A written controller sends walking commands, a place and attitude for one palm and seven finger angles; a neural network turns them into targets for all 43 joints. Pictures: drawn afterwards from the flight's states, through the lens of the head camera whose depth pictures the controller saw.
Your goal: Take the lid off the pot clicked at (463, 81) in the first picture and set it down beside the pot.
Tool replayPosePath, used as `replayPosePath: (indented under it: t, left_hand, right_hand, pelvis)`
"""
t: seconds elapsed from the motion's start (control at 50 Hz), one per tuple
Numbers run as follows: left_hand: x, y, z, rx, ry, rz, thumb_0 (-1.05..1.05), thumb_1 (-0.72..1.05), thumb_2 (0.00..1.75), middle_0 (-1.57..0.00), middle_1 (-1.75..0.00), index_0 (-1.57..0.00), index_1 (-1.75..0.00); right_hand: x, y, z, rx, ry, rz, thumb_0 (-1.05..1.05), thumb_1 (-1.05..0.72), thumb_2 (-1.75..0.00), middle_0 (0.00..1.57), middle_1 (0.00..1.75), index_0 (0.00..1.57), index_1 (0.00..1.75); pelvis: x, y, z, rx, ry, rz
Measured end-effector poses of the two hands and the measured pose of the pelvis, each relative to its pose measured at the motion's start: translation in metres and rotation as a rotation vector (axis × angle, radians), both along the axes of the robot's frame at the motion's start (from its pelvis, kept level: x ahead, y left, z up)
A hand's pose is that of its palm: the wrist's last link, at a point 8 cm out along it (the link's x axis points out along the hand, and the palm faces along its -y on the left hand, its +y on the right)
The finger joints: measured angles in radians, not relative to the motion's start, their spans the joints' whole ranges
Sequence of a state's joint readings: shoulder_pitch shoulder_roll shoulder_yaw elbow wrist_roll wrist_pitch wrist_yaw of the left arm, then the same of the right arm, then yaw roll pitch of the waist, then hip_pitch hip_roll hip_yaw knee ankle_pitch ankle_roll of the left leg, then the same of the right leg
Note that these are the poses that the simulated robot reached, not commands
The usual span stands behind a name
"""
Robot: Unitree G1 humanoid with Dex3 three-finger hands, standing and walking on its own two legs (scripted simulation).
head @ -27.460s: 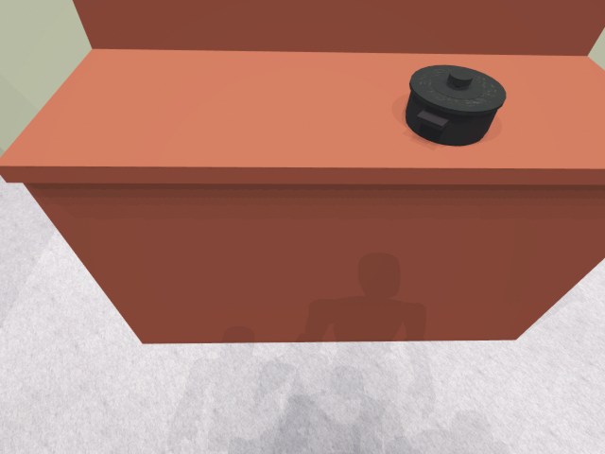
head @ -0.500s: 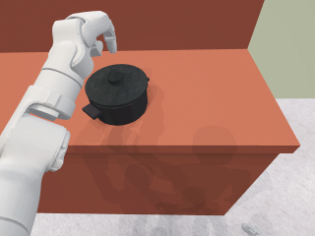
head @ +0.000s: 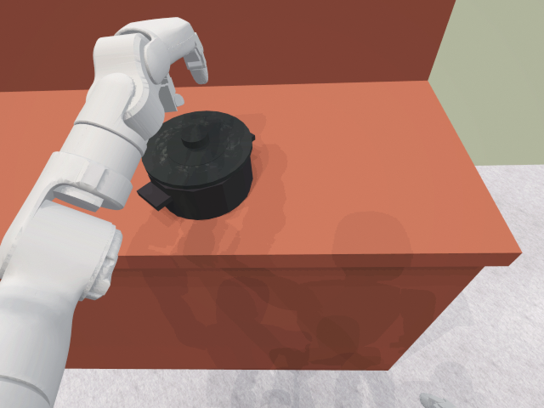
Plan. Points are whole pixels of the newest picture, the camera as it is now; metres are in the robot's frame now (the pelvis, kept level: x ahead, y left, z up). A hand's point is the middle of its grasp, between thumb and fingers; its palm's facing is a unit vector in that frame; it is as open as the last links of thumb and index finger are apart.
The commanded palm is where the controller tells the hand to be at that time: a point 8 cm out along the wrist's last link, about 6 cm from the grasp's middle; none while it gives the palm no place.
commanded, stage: raise the empty hand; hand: left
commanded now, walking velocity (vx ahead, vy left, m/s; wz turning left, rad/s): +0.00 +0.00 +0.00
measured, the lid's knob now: (194, 136) +0.49 +0.12 +0.15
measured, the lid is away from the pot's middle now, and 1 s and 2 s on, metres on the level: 0.01 0.01 0.01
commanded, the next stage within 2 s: draw the hand back to the body in 0.76 s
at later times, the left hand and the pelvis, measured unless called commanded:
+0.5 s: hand (157, 78) +0.46 +0.14 +0.26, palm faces -0.17 -0.07 -0.98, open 9.9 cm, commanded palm +0.44 +0.14 +0.33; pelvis +0.00 +0.00 +0.00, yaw +0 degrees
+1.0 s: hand (141, 70) +0.45 +0.15 +0.28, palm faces -0.14 -0.09 -0.99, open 9.9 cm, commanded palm +0.41 +0.16 +0.34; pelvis -0.01 +0.00 +0.00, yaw +0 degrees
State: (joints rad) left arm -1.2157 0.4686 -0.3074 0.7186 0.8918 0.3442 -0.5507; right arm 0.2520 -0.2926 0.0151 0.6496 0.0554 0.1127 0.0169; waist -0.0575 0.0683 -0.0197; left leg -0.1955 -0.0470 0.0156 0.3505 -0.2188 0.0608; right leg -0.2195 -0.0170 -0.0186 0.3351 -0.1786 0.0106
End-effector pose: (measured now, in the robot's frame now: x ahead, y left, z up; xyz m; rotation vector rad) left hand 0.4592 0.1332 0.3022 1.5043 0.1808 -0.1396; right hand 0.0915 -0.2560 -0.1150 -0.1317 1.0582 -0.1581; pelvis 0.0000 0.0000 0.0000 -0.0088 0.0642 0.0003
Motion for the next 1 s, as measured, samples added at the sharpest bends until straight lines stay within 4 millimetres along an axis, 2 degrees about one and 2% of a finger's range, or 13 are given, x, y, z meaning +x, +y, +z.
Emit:
replayPosePath:
  t: [0.16, 0.3, 0.6, 0.9, 1.0]
  left_hand:
    - [-0.001, -0.002, 0.0, 0.001, 0.001, 0.005, 0.0, -0.08, 1.23, -0.88, -0.33, -0.77, -0.29]
    - [-0.002, 0.007, 0.007, -0.007, -0.003, 0.039, 0.0, -0.16, 1.27, -0.85, -0.25, -0.78, -0.22]
    - [-0.016, 0.013, 0.024, -0.017, -0.042, 0.045, 0.0, -0.19, 1.29, -0.84, -0.22, -0.78, -0.2]
    - [-0.019, 0.017, 0.04, -0.014, -0.072, 0.049, 0.0, -0.19, 1.29, -0.84, -0.22, -0.78, -0.2]
    - [-0.021, 0.023, 0.033, -0.022, -0.065, 0.052, 0.0, -0.19, 1.29, -0.84, -0.22, -0.78, -0.2]
  right_hand:
    - [0.004, -0.002, 0.001, -0.002, -0.012, 0.001, 0.01, -0.91, -0.9, 0.2, 0.3, 0.2, 0.3]
    - [0.008, -0.003, 0.004, -0.006, -0.026, 0.003, 0.01, -0.91, -0.9, 0.2, 0.3, 0.2, 0.3]
    - [0.014, -0.001, 0.007, -0.002, -0.051, 0.02, 0.01, -0.91, -0.9, 0.2, 0.3, 0.2, 0.3]
    - [0.005, 0.002, 0.006, -0.003, -0.043, 0.016, 0.01, -0.91, -0.9, 0.2, 0.3, 0.2, 0.3]
    - [0.002, 0.002, 0.006, 0.007, -0.045, 0.005, 0.01, -0.91, -0.9, 0.2, 0.3, 0.2, 0.3]
  pelvis:
    - [-0.001, -0.002, 0.0, 0.0, -0.004, 0.0]
    - [-0.002, -0.004, 0.0, 0.001, -0.005, -0.001]
    - [-0.006, -0.003, 0.0, 0.001, -0.016, 0.003]
    - [-0.009, 0.0, 0.0, 0.001, -0.015, 0.002]
    - [-0.008, 0.001, 0.0, 0.001, -0.014, -0.007]
